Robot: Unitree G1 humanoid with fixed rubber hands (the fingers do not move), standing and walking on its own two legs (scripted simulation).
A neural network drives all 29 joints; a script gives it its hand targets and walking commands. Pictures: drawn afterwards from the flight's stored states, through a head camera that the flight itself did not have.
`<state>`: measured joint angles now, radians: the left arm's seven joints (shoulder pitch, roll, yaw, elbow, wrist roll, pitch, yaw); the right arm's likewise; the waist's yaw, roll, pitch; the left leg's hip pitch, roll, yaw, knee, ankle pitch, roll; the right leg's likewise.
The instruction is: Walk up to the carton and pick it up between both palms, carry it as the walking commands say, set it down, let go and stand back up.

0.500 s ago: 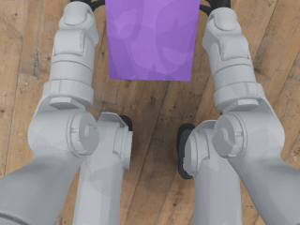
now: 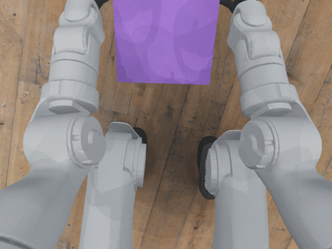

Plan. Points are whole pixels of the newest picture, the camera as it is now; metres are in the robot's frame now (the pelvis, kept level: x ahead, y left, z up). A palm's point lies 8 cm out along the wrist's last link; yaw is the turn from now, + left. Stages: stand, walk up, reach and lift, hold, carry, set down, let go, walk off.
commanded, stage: set down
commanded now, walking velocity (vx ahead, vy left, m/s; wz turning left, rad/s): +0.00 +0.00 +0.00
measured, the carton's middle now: (165, 4) +0.56 +0.05 -0.24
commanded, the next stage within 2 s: none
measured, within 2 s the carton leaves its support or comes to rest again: rests again in 1.42 s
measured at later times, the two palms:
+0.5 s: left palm out of the picture +0.54 +0.19 -0.16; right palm (239, 0) +0.55 -0.09 -0.17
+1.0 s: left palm out of the picture +0.54 +0.19 -0.17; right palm out of the picture +0.56 -0.08 -0.17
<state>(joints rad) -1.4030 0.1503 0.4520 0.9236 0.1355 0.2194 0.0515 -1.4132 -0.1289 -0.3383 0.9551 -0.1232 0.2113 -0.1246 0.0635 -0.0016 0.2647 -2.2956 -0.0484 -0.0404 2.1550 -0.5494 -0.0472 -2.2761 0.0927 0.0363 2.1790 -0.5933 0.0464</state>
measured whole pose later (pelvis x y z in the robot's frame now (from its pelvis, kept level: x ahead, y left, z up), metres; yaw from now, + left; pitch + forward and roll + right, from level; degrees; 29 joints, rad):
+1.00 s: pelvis +0.01 +0.00 +0.00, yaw +0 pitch +40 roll +0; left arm -1.39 0.19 0.46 0.95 0.11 0.17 0.01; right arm -1.44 -0.11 -0.38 0.97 -0.19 0.18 -0.05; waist 0.06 0.00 0.29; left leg -2.29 -0.05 -0.03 2.19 -0.60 -0.05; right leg -2.26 0.09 0.04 2.21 -0.64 0.05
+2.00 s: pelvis +0.00 +0.00 +0.00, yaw +0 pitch +37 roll +1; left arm -1.39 0.31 0.18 1.05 -0.18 0.05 0.11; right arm -1.43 -0.31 -0.08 1.05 0.15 0.08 -0.14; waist 0.06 -0.02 0.33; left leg -2.24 -0.05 -0.04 2.16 -0.56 -0.06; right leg -2.22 0.09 0.04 2.19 -0.61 0.04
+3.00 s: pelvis +0.04 +0.00 +0.25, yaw +1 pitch +46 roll +0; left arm -1.03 0.18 0.34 0.79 0.02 0.13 0.05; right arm -1.08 -0.21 -0.25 0.84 -0.03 0.14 -0.07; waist 0.06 -0.02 -0.08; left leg -1.67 -0.04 -0.05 1.23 -0.36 -0.03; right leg -1.65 0.05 0.06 1.25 -0.40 0.03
